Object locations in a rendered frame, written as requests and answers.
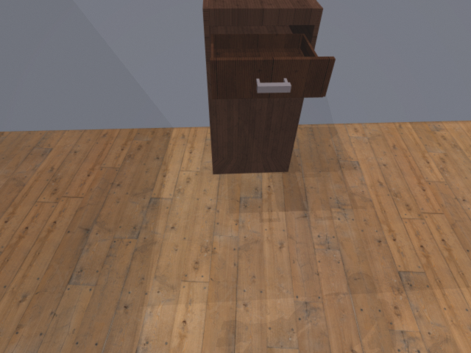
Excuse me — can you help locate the drawer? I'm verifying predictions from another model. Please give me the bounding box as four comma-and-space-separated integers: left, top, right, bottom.
210, 34, 336, 99

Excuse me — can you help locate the cabinet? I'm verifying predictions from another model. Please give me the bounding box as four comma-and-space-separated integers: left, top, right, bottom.
202, 0, 323, 174

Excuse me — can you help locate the handle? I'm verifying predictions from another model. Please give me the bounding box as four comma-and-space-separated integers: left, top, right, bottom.
256, 78, 291, 93

